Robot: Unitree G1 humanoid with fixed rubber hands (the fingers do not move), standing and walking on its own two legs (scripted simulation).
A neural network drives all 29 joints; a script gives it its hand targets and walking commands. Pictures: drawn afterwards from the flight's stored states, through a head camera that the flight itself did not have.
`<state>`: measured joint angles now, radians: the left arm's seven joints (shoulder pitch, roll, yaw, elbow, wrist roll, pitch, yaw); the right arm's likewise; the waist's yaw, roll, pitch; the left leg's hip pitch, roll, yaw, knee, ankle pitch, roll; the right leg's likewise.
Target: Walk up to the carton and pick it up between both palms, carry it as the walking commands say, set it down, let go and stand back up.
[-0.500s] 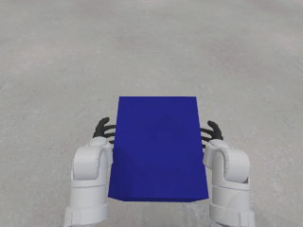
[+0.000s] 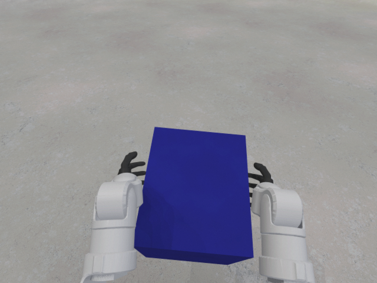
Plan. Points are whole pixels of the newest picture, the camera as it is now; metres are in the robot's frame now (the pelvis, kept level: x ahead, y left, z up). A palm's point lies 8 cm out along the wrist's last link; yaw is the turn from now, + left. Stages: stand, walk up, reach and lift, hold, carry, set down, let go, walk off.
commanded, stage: carry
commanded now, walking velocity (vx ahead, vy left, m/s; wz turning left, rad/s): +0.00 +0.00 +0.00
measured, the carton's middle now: (193, 199) +0.32 +0.00 +0.00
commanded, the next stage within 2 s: hold in 1.68 s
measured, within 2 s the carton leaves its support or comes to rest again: neither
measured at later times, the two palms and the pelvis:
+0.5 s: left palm (118, 197) +0.27 +0.15 +0.08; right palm (261, 206) +0.26 -0.14 +0.07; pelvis -0.03 +0.01 +0.00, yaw +0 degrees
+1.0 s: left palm (115, 200) +0.27 +0.16 +0.07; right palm (258, 206) +0.27 -0.14 +0.06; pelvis -0.01 +0.01 +0.00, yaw +0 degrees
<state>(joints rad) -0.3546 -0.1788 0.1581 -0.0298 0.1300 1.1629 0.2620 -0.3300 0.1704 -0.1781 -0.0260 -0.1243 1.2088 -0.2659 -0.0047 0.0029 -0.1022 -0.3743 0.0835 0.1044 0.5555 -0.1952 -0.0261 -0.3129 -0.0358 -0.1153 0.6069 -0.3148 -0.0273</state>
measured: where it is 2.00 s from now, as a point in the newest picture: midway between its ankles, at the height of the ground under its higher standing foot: outside the picture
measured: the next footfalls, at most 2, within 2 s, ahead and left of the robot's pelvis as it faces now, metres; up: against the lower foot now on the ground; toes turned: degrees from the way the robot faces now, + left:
none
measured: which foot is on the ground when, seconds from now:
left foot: down 0.00-1.00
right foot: down 0.00-1.00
